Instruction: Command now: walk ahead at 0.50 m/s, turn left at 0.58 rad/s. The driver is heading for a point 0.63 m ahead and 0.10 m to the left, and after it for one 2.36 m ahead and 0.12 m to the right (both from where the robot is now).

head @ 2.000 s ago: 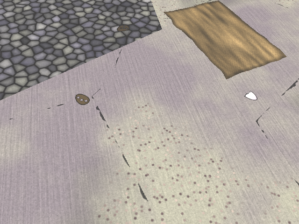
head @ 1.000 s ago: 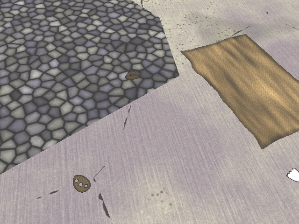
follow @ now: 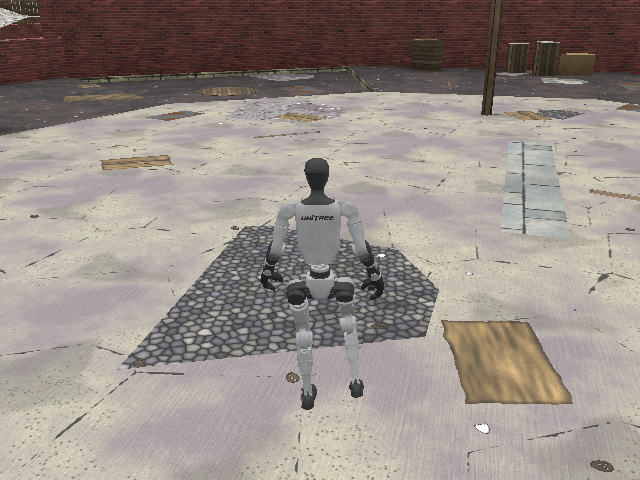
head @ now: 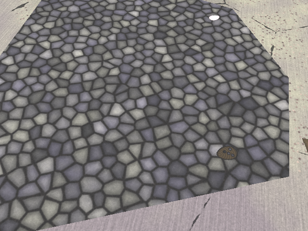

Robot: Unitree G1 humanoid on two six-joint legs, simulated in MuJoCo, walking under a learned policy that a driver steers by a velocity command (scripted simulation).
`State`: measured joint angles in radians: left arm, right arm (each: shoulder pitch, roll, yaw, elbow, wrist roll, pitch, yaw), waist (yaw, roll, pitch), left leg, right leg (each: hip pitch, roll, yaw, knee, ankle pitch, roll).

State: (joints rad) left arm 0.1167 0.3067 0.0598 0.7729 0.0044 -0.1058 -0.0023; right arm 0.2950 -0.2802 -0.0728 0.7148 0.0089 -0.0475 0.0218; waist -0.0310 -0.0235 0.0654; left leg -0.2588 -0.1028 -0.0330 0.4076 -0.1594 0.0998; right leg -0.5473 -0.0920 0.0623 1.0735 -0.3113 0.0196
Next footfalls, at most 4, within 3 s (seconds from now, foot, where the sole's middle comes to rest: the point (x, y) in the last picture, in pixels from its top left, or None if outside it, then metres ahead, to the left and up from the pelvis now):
0.30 right None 0.36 -0.14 -0.78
0.80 left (100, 212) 0.53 0.22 -0.78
1.32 right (145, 182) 0.66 0.02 -0.78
1.78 left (94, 186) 0.65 0.25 -0.78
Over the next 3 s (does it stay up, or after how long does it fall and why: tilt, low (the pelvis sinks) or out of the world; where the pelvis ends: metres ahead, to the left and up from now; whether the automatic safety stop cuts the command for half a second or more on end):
stays up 0.62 0.10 0.00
